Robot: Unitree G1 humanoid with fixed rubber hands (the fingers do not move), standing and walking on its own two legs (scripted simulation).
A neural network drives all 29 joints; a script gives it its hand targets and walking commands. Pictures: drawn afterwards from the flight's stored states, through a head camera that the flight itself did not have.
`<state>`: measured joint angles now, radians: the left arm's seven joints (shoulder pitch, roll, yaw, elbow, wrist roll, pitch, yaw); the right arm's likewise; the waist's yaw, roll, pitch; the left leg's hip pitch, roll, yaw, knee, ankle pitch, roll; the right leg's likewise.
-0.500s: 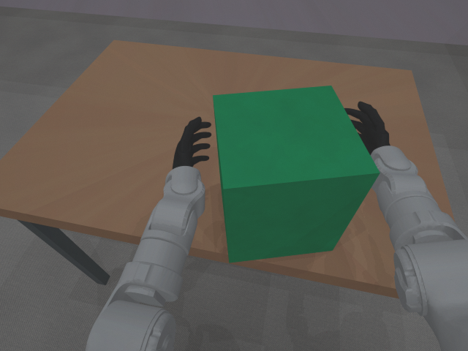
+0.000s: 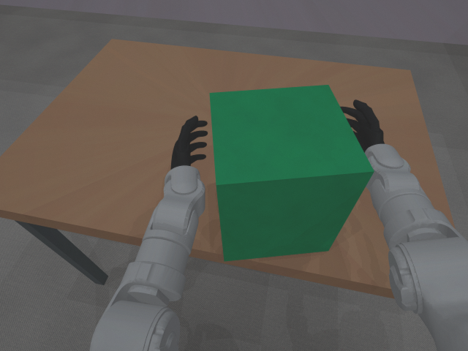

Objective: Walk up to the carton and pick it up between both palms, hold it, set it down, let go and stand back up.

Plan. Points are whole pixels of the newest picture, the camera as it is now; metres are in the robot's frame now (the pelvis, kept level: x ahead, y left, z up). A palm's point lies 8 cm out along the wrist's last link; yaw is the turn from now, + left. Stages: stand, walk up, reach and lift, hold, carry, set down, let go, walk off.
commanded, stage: reach and lift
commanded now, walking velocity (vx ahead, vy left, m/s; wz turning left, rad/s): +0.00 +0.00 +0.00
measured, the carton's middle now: (273, 177) +0.44 -0.01 +0.04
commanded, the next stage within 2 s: none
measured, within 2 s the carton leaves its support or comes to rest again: leaves its support in 1.12 s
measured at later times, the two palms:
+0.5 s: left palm (181, 164) +0.39 +0.15 +0.10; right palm (358, 150) +0.47 -0.15 +0.10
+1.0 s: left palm (177, 171) +0.38 +0.15 +0.10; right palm (358, 158) +0.45 -0.14 +0.10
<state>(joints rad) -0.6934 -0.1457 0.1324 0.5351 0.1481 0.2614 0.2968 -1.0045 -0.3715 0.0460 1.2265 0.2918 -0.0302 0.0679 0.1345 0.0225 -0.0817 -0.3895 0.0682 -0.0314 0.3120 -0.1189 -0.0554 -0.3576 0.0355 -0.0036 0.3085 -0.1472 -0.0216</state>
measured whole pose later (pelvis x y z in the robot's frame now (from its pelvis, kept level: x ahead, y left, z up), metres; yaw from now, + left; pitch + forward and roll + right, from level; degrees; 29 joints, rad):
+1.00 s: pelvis +0.00 +0.00 +0.00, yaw +0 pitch +11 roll +0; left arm -0.64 -0.20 0.30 0.53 0.30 0.22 0.21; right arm -0.94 -0.22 -0.15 1.21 0.08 -0.06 0.05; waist 0.10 0.02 -0.13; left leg -0.38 0.07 -0.03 0.31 -0.12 -0.06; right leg -0.35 0.04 0.00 0.31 -0.15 -0.02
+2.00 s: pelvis -0.01 +0.00 +0.00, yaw +0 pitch +3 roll -1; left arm -0.70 -0.06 0.30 0.41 0.22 0.50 0.10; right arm -0.94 -0.11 -0.15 0.98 0.08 0.21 -0.12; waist 0.02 -0.04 -0.14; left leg -0.24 0.07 -0.03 0.31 -0.12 -0.06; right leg -0.20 0.04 0.00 0.29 -0.14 -0.02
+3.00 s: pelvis -0.02 +0.01 +0.00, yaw +0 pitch -1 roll -1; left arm -0.82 0.05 0.31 0.42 0.25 0.70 -0.02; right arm -0.99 -0.07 -0.15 0.89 0.13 0.38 -0.22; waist -0.05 -0.07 -0.14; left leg -0.16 0.05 -0.03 0.31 -0.13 -0.05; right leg -0.12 0.02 0.00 0.28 -0.14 0.00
